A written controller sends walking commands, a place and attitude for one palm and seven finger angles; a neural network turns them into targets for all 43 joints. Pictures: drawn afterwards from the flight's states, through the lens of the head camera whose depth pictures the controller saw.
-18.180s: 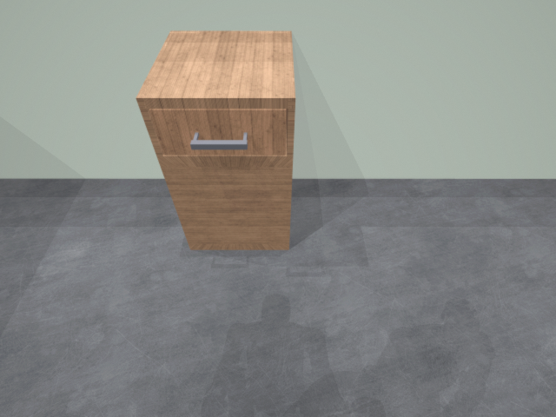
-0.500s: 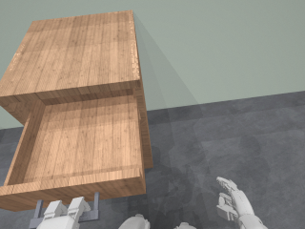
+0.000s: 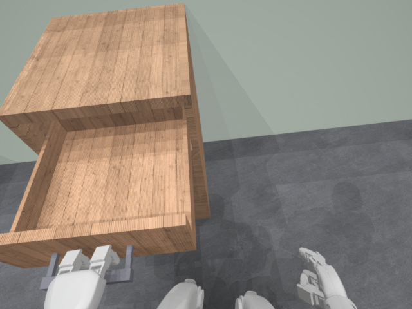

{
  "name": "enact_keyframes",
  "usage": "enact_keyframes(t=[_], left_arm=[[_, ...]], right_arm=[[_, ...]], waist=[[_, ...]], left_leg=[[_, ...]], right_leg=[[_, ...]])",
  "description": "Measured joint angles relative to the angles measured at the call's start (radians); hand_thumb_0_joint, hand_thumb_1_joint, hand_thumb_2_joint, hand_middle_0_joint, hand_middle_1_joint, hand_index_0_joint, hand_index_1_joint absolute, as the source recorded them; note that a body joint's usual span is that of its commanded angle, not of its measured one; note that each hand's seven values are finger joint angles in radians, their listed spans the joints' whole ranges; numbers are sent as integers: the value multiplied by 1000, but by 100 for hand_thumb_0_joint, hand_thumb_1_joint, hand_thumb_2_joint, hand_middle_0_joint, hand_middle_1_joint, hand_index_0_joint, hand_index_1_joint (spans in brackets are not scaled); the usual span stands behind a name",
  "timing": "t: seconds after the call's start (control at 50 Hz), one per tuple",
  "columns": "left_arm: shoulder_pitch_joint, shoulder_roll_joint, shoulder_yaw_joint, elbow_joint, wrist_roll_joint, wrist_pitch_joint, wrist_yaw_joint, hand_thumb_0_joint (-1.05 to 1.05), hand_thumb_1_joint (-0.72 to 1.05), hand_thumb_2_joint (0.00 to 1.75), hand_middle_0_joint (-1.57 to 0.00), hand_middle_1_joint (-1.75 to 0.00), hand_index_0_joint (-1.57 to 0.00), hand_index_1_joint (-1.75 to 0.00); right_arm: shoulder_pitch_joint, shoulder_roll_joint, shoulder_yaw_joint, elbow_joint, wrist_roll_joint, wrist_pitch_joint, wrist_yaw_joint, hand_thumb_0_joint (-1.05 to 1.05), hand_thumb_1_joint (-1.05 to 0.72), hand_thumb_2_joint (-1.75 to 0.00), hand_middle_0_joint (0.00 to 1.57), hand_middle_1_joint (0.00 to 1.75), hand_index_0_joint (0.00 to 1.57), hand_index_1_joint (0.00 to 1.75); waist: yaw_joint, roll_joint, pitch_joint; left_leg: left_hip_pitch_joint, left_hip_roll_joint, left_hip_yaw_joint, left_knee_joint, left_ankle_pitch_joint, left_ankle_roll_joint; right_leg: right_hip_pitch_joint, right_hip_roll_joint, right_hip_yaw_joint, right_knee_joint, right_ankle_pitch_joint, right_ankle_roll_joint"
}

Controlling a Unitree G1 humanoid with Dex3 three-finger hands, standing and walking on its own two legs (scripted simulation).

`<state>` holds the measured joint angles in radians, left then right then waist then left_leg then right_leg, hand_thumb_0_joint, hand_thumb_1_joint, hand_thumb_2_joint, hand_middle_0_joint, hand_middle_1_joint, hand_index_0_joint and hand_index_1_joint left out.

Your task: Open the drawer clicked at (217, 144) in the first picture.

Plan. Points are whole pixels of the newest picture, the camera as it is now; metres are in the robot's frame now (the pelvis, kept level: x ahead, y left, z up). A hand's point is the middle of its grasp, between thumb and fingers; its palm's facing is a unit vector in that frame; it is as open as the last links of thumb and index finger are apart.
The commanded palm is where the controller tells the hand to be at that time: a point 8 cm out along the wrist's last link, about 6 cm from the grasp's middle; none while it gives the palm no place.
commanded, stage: open the thumb to release the handle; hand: left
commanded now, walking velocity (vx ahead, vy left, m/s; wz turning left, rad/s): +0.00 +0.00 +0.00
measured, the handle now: (90, 267) +0.19 +0.25 -0.03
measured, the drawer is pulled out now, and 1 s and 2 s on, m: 0.28 0.28 0.28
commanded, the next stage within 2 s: lift the hand off the handle in 0.06 s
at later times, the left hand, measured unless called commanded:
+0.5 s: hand (93, 295) +0.15 +0.24 -0.05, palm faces -0.09 -0.08 -0.99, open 13.7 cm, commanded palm +0.14 +0.24 +0.01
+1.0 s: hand (85, 293) +0.15 +0.24 -0.02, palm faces -0.11 -0.12 -0.99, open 13.3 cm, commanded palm +0.15 +0.24 +0.05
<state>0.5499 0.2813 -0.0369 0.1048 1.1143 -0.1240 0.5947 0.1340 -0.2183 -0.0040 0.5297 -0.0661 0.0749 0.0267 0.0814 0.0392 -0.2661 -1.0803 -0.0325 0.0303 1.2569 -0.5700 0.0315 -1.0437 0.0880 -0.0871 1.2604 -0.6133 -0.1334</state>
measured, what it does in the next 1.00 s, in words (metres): stands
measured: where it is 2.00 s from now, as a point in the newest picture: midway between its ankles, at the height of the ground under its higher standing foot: outside the picture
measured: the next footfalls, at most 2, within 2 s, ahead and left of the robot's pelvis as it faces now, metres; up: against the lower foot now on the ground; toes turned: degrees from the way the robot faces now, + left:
none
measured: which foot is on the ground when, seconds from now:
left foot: down 0.00-1.00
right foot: down 0.00-1.00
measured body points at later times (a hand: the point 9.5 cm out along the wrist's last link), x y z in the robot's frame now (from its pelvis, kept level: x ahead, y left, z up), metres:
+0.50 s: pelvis -0.02 +0.00 +0.00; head +0.05 -0.03 +0.44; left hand +0.15 +0.24 +0.01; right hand +0.18 -0.23 -0.12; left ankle +0.01 +0.11 -0.62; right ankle -0.01 -0.04 -0.62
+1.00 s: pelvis -0.01 +0.01 +0.02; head +0.05 -0.01 +0.47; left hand +0.15 +0.24 +0.03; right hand +0.20 -0.22 -0.08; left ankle +0.01 +0.11 -0.62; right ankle -0.01 -0.04 -0.62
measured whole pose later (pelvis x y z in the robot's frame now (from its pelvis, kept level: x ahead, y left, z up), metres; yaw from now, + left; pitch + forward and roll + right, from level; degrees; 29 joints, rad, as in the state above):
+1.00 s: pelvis -0.01 +0.01 +0.02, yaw +0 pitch +19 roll -1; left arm 0.49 0.30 -0.08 0.15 1.08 -0.07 0.58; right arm 0.14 -0.24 -0.03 0.55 -0.04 0.06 0.00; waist 0.06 0.06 -0.23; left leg -0.97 -0.03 0.01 1.17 -0.52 0.04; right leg -0.92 0.09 -0.09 1.14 -0.55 -0.12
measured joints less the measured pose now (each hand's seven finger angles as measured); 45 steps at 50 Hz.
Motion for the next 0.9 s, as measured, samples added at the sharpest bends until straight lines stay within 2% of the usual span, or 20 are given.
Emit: enact_keyframes(t=[0.1, 0.24, 0.4, 0.54, 0.76, 0.9], left_arm=[[-24, 14, 21, 32, -5, 6, 4, 0, -30, 38, -33, -122, -34, -122], [-60, 7, 17, 69, -28, 25, 3, 0, -44, 32, -32, -121, -32, -121], [-90, 7, 11, 80, -9, 15, 15, 0, -48, 31, -31, -120, -34, -121], [-104, 13, -3, 91, -11, 18, 28, 0, -49, 30, -32, -120, -35, -121], [-84, 12, -29, 70, -33, 57, 8, 0, -49, 30, -33, -121, -39, -122], [-75, 16, -41, 67, -34, 58, -2, 0, -49, 30, -35, -121, -40, -122]], right_arm=[[-1, -4, -7, 10, 2, -1, -7, 1, -91, -90, 20, 29, 20, 30], [-5, -25, -22, 25, 7, -6, -12, 1, -91, -90, 20, 29, 20, 30], [-3, -28, -31, 35, 6, -6, -17, 1, -91, -90, 20, 29, 20, 30], [-5, -13, -26, 46, 12, -10, -22, 1, -91, -90, 20, 29, 20, 30], [3, -2, -13, 40, 22, -9, -27, 1, -91, -90, 20, 29, 20, 30], [4, -13, -18, 29, 25, -14, -25, 1, -91, -90, 20, 29, 20, 30]], waist=[[-11, 0, 2], [-21, 14, 3], [-18, 9, 5], [-16, 18, 11], [-23, 26, 21], [-26, 22, 28]], left_leg=[[-1, 6, -9, 3, 7, -7], [-6, 7, -18, 4, 19, -9], [-32, 6, -15, 21, 22, -7], [-32, 7, -17, 25, 24, -3], [45, 6, -16, -40, 43, 5], [83, 4, -18, -72, 50, 9]], right_leg=[[1, 5, -9, -3, 9, -7], [1, 6, -19, -8, 22, -8], [-27, 4, -19, 11, 24, -7], [-24, 4, -21, 10, 27, -4], [56, 7, -11, -61, 51, 7], [96, 7, -9, -98, 61, 13]])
